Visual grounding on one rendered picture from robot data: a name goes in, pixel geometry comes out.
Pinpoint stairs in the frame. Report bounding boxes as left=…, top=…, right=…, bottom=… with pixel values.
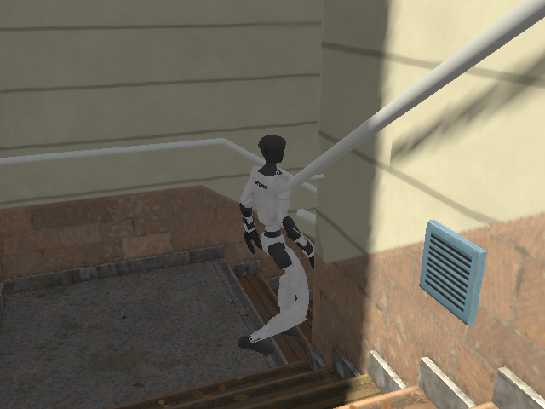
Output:
left=104, top=360, right=499, bottom=409
left=237, top=273, right=313, bottom=363

